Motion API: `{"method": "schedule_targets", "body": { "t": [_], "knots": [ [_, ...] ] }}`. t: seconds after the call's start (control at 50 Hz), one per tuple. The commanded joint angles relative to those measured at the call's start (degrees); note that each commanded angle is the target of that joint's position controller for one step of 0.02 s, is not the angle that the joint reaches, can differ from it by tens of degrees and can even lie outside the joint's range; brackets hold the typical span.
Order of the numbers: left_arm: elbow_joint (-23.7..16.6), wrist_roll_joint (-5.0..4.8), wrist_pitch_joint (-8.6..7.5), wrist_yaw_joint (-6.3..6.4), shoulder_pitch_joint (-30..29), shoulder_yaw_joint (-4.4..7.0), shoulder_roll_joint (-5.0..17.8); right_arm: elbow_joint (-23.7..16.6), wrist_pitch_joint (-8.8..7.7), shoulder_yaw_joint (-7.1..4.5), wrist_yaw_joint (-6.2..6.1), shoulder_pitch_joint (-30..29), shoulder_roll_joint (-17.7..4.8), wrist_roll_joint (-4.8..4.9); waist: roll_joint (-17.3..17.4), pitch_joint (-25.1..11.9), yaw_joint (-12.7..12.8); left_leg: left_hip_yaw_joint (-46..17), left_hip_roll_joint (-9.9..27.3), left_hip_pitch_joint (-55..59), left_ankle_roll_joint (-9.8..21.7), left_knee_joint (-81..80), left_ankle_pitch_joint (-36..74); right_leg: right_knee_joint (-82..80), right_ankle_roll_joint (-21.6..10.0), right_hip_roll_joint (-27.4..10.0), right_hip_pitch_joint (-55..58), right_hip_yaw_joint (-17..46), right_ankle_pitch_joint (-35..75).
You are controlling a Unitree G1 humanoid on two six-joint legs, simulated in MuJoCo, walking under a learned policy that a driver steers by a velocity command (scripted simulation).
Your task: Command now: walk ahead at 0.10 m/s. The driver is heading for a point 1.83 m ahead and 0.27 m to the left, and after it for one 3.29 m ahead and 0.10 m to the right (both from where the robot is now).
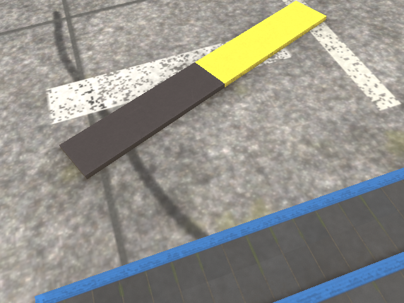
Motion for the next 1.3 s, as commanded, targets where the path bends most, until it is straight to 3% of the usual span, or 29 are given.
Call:
{"method": "schedule_targets", "body": {
  "t": [0.02, 0.04, 0.06, 0.08, 0.1, 0.2, 0.22, 0.26, 0.28, 0.3, 0.32, 0.34, 0.36, 0.4, 0.46, 0.52, 0.56, 0.6, 0.68, 0.7, 0.8, 0.86, 0.9, 0.92, 0.94, 1.0, 1.1, 1.2, 1.3],
  "knots": [
    [4.89, 0.2, -1.09, -0.14, 24.47, 2.33, 8.04, -1.33, 0.38, -1.18, -0.52, 6.93, -6.12, 3.67, -19.56, -22.68, 12.53, 1.34, -2.55, -31.05, -1.38, 28.8, -13.2, 0.76, -7.17, -18.66, 48.91, 16.34, 25.55],
    [3.88, -0.15, -1.01, 0.44, 23.4, 1.48, 5.91, -2.07, 0.55, -1.32, -0.87, 1.43, -6.76, 3.11, -12.63, -21.36, 13.58, -1.37, -0.62, -34.13, -1.7, 29.63, -12.81, -0.51, -7.57, -19.18, 46.55, 17.8, 16.86],
    [3.39, 3.45, -1.39, 1.05, 23.76, 3.25, 10.77, -5.62, 0.31, -0.65, 2.53, -5.5, -5.6, -3.89, -1.12, -19.0, 12.64, -3.59, 2.94, -27.8, -0.99, 24.74, -2.55, -12.85, -8.03, -19.38, 32.79, 24.47, -20.96],
    [2.08, 2.38, -1.36, 1.37, 17.83, 2.66, 8.93, -4.32, 0.44, -2.29, 2.28, -5.39, -5.87, -5.21, -2.94, -7.75, 8.85, -3.2, 4.65, -26.44, -1.11, 19.84, 3.19, -17.21, -5.51, -15.47, 22.0, 20.99, -33.8],
    [-0.18, -0.05, -1.05, 2.71, 9.24, 0.99, 4.56, -2.88, 1.52, -1.04, 2.04, -4.04, -3.78, -1.06, -8.73, -9.75, 8.31, -1.99, 4.36, -23.08, -1.6, 15.28, 2.66, -11.28, -5.84, -13.91, 21.0, 14.44, -14.9],
    [3.25, -0.46, -3.41, 3.35, 13.21, 0.38, 4.84, -2.9, 3.26, -0.92, 0.26, -4.55, -2.82, -1.51, -6.32, -7.36, 6.57, -3.14, 3.89, -12.2, -3.08, 7.29, 19.03, -11.23, -7.82, -12.01, 6.67, 11.11, -7.71],
    [3.88, 3.78, -5.15, 1.81, 18.39, 0.47, 3.38, -4.62, 2.27, 1.28, 0.91, -7.28, 1.58, -8.48, 2.78, 4.95, 7.83, -11.29, 12.89, -21.17, -2.88, -9.79, 37.3, -12.0, -6.44, -13.5, 3.49, 16.21, -26.11],
    [4.46, 2.26, -4.45, 0.02, 18.9, 0.34, 0.3, 0.77, 1.59, 0.08, 2.62, -0.86, -0.35, -4.76, 2.2, -1.39, 6.31, 0.0, 5.26, -0.88, -5.21, -21.36, 40.68, -11.29, -1.05, -2.28, -0.4, -0.43, -19.01],
    [2.91, 2.42, -3.7, -1.83, 13.61, 0.97, 3.78, 0.93, 1.56, 1.02, 4.17, 3.05, 1.19, -3.08, -2.77, -0.1, 2.82, 0.28, 4.57, 10.22, -6.5, -23.44, 46.36, -11.03, -1.41, -3.19, -13.45, 2.46, -25.23],
    [1.47, 1.33, -3.37, -3.07, 10.94, 1.3, 5.5, 2.42, 0.38, -0.92, 4.77, 9.89, -3.92, -2.27, -0.91, -3.0, -1.51, 2.28, 2.07, 17.77, -6.38, -18.45, 43.03, -8.07, -1.4, -2.5, -17.65, 2.15, -28.14],
    [2.24, -1.5, -1.95, -0.49, 10.13, 1.47, 6.46, 0.22, 0.58, 0.25, 2.56, 10.41, -1.85, -1.5, -11.32, -10.98, -1.93, -0.85, 5.11, 16.16, -5.56, -22.17, 40.98, 0.58, 0.77, -3.37, -9.41, 5.09, -39.82],
    [1.96, -1.91, -0.98, 0.47, 18.99, 0.22, 0.23, -1.82, 0.63, 0.12, 1.22, 3.92, -7.97, -2.18, 7.99, -11.1, 5.1, -9.5, 17.01, 12.2, -2.39, -24.13, 50.89, 3.81, 4.34, 0.1, -8.43, 1.93, -48.95],
    [3.63, -1.78, 0.46, 2.02, 25.86, -0.89, -0.76, -3.94, 1.93, -0.01, 0.42, -2.74, -9.08, -1.32, 15.51, -10.9, 5.75, -14.2, 21.54, 4.34, 3.75, -28.61, 40.59, 4.43, 4.8, -0.63, -2.87, 2.92, -56.29],
    [3.91, -0.68, 4.26, 1.96, 20.14, 0.43, 4.26, -6.31, 4.71, -0.11, 0.64, -13.7, -7.63, 0.22, 10.39, -1.53, 7.5, -16.31, 13.31, -18.89, 1.01, -42.12, -14.43, 4.94, 5.61, 1.51, 6.22, 1.45, -53.64],
    [7.23, 1.66, 5.03, 0.17, 28.73, 0.27, 0.65, -5.59, 5.18, -2.16, 0.88, -14.66, -10.28, 0.62, 9.93, -2.15, 10.83, -11.95, 10.98, -24.79, 0.78, -40.9, -16.72, 16.71, 3.57, 4.78, 14.56, -3.16, -56.88],
    [11.39, 0.94, 4.66, 1.09, 42.45, 0.32, -0.38, -6.35, 5.45, -3.4, 0.66, -21.8, -8.23, -0.34, 3.53, -3.44, 18.2, -5.17, 8.36, -33.16, 0.93, -32.22, -16.75, 16.92, 1.61, 5.2, 25.52, -6.55, -54.56],
    [15.13, 1.57, 4.44, 2.72, 56.0, 0.77, 2.69, -9.05, 5.14, -2.46, 1.25, -31.59, -0.63, -0.37, -20.12, 1.5, 26.15, 5.1, -4.33, -49.87, -0.88, 7.46, -11.0, -2.29, -3.82, -8.71, 27.72, 20.21, -78.64],
    [6.7, 1.01, 4.37, 4.92, 31.31, 1.38, 10.07, -10.61, 3.68, -1.41, 2.6, -22.5, 1.95, 0.66, -15.7, 7.15, 9.45, -5.61, -0.76, -44.67, -0.44, 12.95, 8.62, -27.14, -9.87, -19.53, 5.7, 53.26, -103.89],
    [3.47, -0.21, 1.65, 2.96, 21.21, 1.49, 6.5, -6.12, 4.22, -2.54, 4.2, -15.09, -2.08, -1.76, -9.22, -3.27, 3.91, -0.04, -0.19, -18.95, -4.19, 9.44, 24.2, -20.21, -2.46, -9.48, -3.63, 25.27, -66.66],
    [5.61, 1.79, -2.8, 2.15, 24.15, 0.83, 3.32, -1.54, 1.58, -2.15, 4.98, -0.37, -1.13, -5.26, -15.74, 5.01, 0.85, 0.33, 1.59, -15.69, -3.65, 15.11, 20.48, -20.12, -1.59, -8.75, -12.92, 21.67, -60.78],
    [6.41, -0.82, -4.22, 2.95, 31.32, 2.86, 8.06, -6.03, 0.08, -2.01, 3.12, -15.29, -1.38, -1.99, -9.25, -3.26, 9.51, 3.55, 1.63, -14.93, -5.49, -16.95, 16.63, -13.97, -5.59, -11.42, 9.27, 22.5, -62.29],
    [6.33, 0.76, -0.83, 0.78, 33.5, 2.98, 7.97, -4.53, -3.01, -2.81, 1.98, -13.74, -1.77, -2.09, -7.91, -5.46, 9.28, 4.69, 1.14, -0.88, -0.73, -31.51, 24.54, -7.44, -8.4, -10.98, 8.16, 25.4, -64.49],
    [4.21, 2.15, -0.86, -0.13, 31.99, 0.29, -0.35, 2.38, -5.53, -3.95, 0.73, 10.48, -5.23, -4.88, 5.7, -13.68, 1.0, -14.18, 16.8, 27.35, 11.99, -29.26, 26.52, 20.25, -0.97, 0.94, -13.91, 12.89, -65.16],
    [-1.13, 1.78, -2.2, 0.28, 20.54, 1.02, -0.24, 5.06, -5.8, -4.68, 1.95, 17.08, -9.48, -7.4, 10.73, -0.61, -2.93, -38.23, 26.13, 29.84, 20.57, -39.2, 12.51, 27.56, -0.4, 8.98, -41.34, 15.01, -65.76],
    [-2.92, 1.26, -2.58, 1.24, 11.11, 1.77, 2.98, 5.22, -5.07, -3.92, 2.84, 15.07, -6.94, -7.96, 0.0, 5.41, -2.68, -35.67, 25.71, 28.99, 17.57, -42.96, 6.68, 28.67, -1.93, 5.73, -50.01, 21.42, -55.87],
    [0.41, 2.93, -2.28, 1.82, 14.76, 2.1, 1.64, 0.28, -3.43, -1.39, 4.25, 0.7, 2.13, -3.31, 1.76, 0.7, 4.99, -15.94, 17.4, 10.15, 11.09, -42.49, 16.22, 30.58, -2.05, 0.65, -33.66, 12.87, -40.75],
    [-2.01, 3.66, -0.71, -3.57, 11.55, -0.2, 0.14, 0.19, -4.06, 0.07, 3.91, 0.66, 0.81, -6.48, 1.85, -1.08, 6.95, -3.01, 11.86, -22.18, 11.75, -41.07, 24.13, 29.7, 0.1, -2.35, -8.75, 3.48, -16.23],
    [-7.41, 2.87, -0.48, -1.91, -4.97, -0.8, -0.42, 11.03, -4.4, 1.94, 1.91, 23.95, 4.04, -5.48, 1.54, 0.39, -1.86, -10.98, 16.82, 17.2, 12.29, -30.51, 34.17, 9.29, 2.21, -6.1, -39.42, 7.78, -10.71],
    [-9.22, 3.05, 0.15, -3.57, -12.1, -2.08, -2.11, 10.64, -3.02, 3.04, 3.38, 22.49, 4.28, -4.76, 0.82, 3.98, -2.57, -8.09, 12.86, 1.02, 11.34, -32.55, 28.66, 2.81, 1.16, -5.77, -18.79, 2.46, -10.92]
  ]
}}
Keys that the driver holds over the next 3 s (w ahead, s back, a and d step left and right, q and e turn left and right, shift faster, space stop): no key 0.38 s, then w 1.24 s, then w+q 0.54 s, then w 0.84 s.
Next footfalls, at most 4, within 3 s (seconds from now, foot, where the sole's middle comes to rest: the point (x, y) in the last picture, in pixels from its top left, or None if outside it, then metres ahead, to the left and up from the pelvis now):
0.32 left None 0.19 0.13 -0.83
0.88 left None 0.14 0.16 -0.83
1.46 right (237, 273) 0.58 -0.11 -0.93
2.02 left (162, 203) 0.97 0.16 -1.04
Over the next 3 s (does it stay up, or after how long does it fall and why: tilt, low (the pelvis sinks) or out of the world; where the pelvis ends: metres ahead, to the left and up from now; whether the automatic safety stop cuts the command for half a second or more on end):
stays up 1.36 0.18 -0.27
